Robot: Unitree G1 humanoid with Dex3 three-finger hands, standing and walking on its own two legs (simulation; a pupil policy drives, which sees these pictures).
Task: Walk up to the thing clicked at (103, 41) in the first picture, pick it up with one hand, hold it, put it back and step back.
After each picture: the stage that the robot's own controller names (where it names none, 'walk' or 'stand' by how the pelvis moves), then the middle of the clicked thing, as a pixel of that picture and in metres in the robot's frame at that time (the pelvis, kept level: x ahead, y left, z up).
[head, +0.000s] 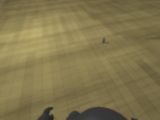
stand; (103, 40) +1.79 -0.26 -0.72
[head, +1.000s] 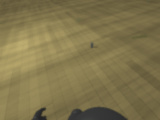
walk; (91, 45) +1.66 +0.12 -0.70
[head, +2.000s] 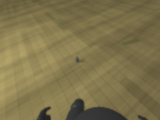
walk; (77, 59) +1.05 +0.35 -0.72
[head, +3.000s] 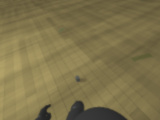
walk; (77, 78) +0.66 +0.27 -0.72
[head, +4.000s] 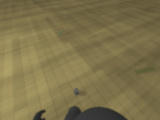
walk; (76, 91) +0.46 +0.20 -0.71
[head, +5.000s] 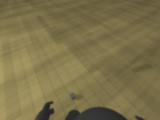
stand; (72, 96) +0.37 +0.23 -0.71
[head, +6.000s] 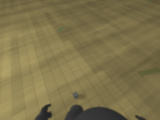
stand; (75, 95) +0.36 +0.21 -0.71
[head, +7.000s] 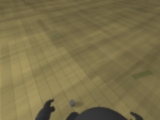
stand; (72, 103) +0.31 +0.21 -0.72
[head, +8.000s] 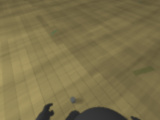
stand; (73, 100) +0.30 +0.22 -0.72
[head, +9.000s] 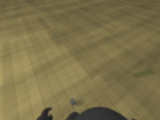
stand; (72, 102) +0.31 +0.21 -0.73
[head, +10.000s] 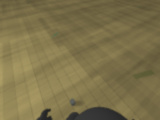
stand; (72, 102) +0.31 +0.21 -0.73
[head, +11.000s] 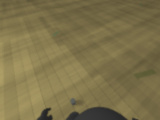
go down; (73, 101) +0.30 +0.21 -0.73
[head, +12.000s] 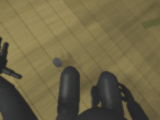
go down; (57, 62) +0.37 +0.27 -0.30
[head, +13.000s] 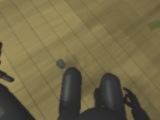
approach; (61, 64) +0.36 +0.27 -0.29
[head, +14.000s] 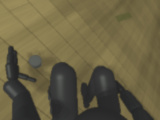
close in; (35, 62) +0.34 +0.30 -0.21
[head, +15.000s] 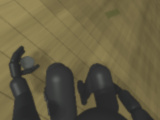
close; (27, 63) +0.34 +0.31 -0.21
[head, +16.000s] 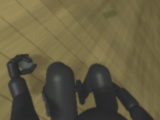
lift; (26, 63) +0.33 +0.31 -0.21
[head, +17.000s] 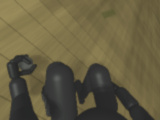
lift; (25, 64) +0.33 +0.31 -0.22
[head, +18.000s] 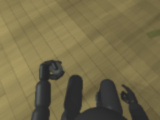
lift; (57, 70) +0.30 +0.24 -0.03
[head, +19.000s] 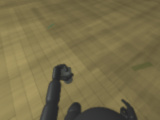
lift; (67, 75) +0.31 +0.18 +0.00
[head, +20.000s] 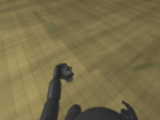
hold; (67, 74) +0.32 +0.18 -0.01
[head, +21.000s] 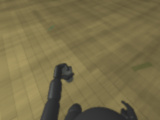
hold; (68, 74) +0.32 +0.17 -0.01
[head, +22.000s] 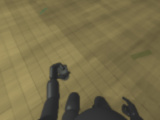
crouch; (63, 73) +0.33 +0.19 -0.06
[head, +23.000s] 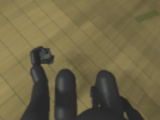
lower; (47, 57) +0.40 +0.29 -0.12
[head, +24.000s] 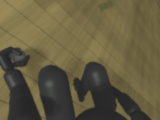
lower; (19, 58) +0.39 +0.31 -0.22
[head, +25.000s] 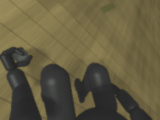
lower; (22, 58) +0.37 +0.31 -0.21
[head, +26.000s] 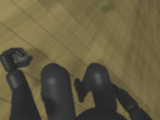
lower; (22, 58) +0.37 +0.32 -0.22
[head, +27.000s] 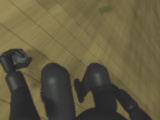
lower; (21, 59) +0.36 +0.32 -0.21
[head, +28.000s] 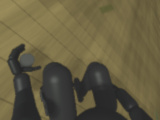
open; (26, 61) +0.35 +0.28 -0.22
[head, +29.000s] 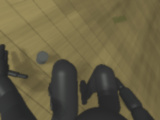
stand; (42, 58) +0.36 +0.27 -0.23
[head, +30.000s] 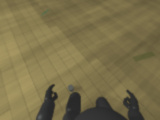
stand; (70, 88) +0.34 +0.20 -0.58
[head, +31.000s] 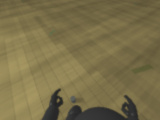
stand; (73, 99) +0.33 +0.20 -0.66
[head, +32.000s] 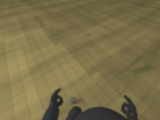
stand; (73, 100) +0.32 +0.19 -0.67
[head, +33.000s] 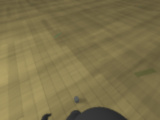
stand; (76, 99) +0.35 +0.19 -0.72
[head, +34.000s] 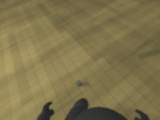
walk; (79, 83) +0.43 +0.21 -0.71
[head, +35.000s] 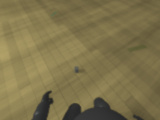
walk; (76, 69) +0.67 +0.18 -0.70
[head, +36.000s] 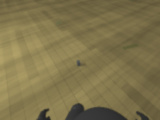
stand; (78, 63) +0.96 +0.26 -0.70
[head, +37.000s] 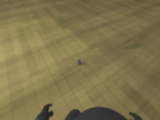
stand; (79, 62) +0.97 +0.22 -0.72
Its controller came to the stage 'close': yes
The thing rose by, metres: 0.70
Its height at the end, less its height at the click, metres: +0.00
